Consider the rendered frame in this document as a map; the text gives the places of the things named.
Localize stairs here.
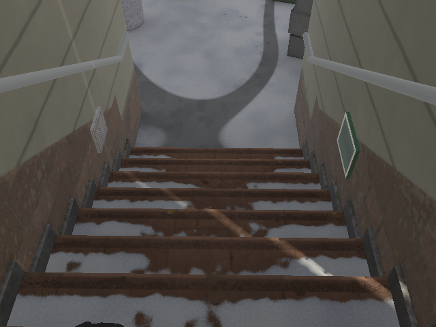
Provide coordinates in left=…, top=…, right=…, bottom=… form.
left=0, top=147, right=400, bottom=327

